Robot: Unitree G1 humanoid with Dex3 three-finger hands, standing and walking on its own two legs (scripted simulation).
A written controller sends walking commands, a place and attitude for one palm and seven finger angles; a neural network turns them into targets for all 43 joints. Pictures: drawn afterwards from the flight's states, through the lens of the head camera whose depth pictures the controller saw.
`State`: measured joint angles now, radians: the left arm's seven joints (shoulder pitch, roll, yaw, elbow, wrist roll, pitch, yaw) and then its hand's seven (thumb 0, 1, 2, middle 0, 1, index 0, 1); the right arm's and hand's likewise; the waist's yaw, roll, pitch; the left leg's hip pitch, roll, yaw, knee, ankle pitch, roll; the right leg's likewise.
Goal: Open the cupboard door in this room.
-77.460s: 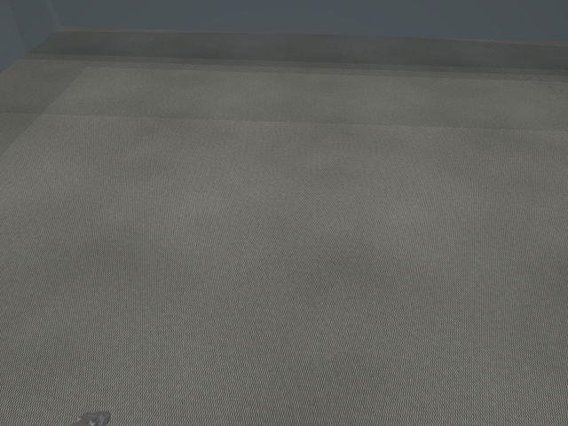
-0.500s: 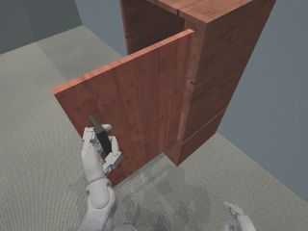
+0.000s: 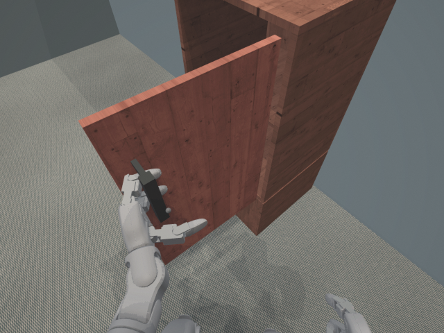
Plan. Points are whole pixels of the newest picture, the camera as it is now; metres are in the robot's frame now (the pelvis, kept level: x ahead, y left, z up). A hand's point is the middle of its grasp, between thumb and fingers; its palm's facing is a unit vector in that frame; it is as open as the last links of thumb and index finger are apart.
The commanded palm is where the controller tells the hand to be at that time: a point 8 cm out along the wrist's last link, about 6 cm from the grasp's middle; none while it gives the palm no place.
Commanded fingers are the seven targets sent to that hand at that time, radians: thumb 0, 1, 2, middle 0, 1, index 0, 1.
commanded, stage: open thumb and fingers to let go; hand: left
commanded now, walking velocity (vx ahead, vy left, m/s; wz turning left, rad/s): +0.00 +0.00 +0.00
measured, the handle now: (150, 191) +0.36 +0.16 +0.05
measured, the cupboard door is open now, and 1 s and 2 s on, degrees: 87 90 90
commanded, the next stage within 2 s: slide the hand sideways off the handle in 0.30 s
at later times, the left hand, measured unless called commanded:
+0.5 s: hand (167, 220) +0.30 +0.11 +0.04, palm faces +0.16 -0.99 -0.05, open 15.3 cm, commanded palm +0.28 +0.15 +0.05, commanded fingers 0.00 -0.50 0.30 -0.15 -0.30 -0.15 -0.30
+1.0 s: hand (153, 244) +0.26 +0.13 +0.04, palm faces -0.06 -1.00 -0.01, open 16.2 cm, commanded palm +0.23 +0.19 +0.05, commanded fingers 0.00 -0.50 0.30 -0.15 -0.30 -0.15 -0.30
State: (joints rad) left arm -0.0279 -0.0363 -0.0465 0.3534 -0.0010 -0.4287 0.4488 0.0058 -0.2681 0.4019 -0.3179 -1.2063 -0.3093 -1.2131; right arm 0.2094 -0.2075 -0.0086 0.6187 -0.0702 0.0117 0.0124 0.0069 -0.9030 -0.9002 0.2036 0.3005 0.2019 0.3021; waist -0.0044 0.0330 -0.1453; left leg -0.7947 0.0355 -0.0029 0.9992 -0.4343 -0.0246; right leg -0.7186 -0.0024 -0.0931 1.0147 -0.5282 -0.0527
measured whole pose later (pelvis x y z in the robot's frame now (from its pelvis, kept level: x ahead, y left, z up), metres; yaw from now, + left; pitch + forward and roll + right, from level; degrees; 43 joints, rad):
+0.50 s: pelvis -0.01 +0.03 +0.00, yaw +0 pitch +12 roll -2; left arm -0.03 0.01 -0.13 0.32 0.05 -0.40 0.33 -0.01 -0.50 0.30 -0.33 -0.56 -0.29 -0.56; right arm 0.21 -0.19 0.01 0.58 -0.06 0.02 0.02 0.01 -0.90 -0.90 0.21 0.30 0.20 0.30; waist -0.01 0.04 -0.14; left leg -0.82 0.02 0.00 1.04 -0.44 0.01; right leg -0.73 -0.02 -0.09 1.02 -0.51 -0.02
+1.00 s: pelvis -0.01 +0.04 -0.01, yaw -2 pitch +12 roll -2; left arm 0.20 0.10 -0.11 0.08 -0.08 -0.36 0.02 -0.01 -0.50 0.30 -0.16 -0.32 -0.17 -0.32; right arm 0.24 -0.21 0.03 0.48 -0.01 -0.02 0.01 0.01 -0.90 -0.90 0.20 0.30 0.20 0.30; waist -0.01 0.04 -0.13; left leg -0.80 0.03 0.03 1.06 -0.46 0.03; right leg -0.72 -0.01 -0.06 1.03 -0.52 0.00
